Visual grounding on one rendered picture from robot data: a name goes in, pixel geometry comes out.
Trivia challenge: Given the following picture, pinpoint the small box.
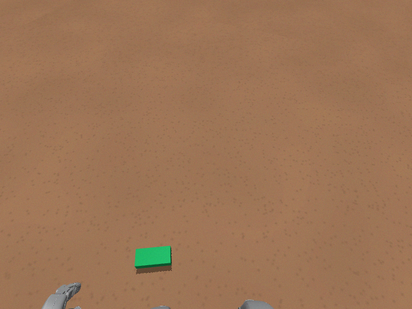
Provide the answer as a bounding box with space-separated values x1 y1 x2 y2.
135 246 171 268

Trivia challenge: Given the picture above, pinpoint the left robot hand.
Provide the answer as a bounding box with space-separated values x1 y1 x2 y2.
41 283 82 309

